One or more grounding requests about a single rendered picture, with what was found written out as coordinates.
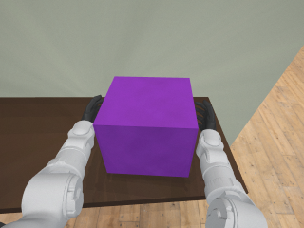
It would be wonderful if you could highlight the robot left upper arm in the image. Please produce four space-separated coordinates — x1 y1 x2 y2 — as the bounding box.
1 173 84 228

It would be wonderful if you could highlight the robot left hand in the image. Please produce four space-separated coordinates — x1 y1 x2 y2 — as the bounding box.
81 95 104 123

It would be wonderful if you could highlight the robot left forearm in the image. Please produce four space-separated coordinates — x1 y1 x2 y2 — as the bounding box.
21 120 95 215

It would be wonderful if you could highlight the robot right forearm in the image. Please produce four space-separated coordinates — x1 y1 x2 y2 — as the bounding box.
196 129 256 206

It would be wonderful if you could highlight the carton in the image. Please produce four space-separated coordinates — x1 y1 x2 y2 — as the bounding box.
93 76 199 178

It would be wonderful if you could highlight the table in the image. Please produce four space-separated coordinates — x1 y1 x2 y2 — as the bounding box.
0 97 249 228

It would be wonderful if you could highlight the robot right hand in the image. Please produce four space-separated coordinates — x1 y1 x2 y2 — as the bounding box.
194 100 217 132

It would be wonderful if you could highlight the robot right upper arm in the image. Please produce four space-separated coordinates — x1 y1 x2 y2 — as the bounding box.
205 196 268 228

